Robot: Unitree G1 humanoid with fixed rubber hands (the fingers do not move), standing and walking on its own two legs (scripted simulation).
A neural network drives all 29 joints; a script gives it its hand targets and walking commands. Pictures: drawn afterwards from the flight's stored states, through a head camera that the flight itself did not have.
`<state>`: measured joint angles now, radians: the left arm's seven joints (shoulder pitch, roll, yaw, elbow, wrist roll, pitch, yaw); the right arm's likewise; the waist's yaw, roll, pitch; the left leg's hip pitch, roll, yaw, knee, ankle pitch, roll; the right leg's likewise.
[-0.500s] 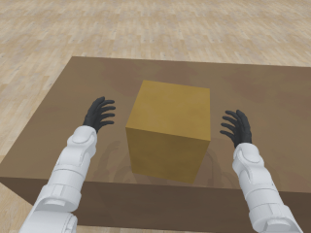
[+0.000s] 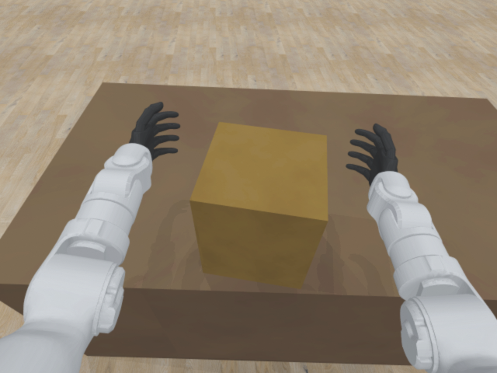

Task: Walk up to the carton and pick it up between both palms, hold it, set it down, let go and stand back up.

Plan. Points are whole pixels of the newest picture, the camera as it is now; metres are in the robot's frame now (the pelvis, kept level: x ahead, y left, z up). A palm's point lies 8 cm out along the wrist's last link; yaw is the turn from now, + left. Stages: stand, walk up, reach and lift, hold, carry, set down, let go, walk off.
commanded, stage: reach and lift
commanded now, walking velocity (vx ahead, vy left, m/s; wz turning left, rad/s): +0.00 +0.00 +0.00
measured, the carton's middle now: (261, 208) +0.44 -0.04 -0.02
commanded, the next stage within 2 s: none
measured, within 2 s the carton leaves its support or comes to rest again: neither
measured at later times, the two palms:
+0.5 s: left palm (152, 159) +0.46 +0.15 +0.11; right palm (364, 178) +0.41 -0.21 +0.10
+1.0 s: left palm (172, 197) +0.45 +0.13 +0.02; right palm (353, 216) +0.40 -0.22 +0.00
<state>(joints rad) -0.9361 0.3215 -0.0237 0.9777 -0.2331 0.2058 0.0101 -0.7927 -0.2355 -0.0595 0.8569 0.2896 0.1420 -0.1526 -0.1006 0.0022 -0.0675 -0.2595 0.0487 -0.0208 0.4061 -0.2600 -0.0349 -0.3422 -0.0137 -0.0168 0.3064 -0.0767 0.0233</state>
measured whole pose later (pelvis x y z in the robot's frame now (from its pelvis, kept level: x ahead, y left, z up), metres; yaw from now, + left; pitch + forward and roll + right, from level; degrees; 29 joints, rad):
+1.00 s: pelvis -0.02 -0.01 -0.04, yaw +1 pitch +27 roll +0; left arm -1.11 0.24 -0.14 1.63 -0.33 -0.40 0.04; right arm -0.94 -0.15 -0.02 1.34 0.26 -0.28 -0.12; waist -0.13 0.03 -0.28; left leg -0.86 0.04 -0.05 0.72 -0.33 -0.05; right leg -0.94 -0.02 -0.03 0.63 -0.15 0.01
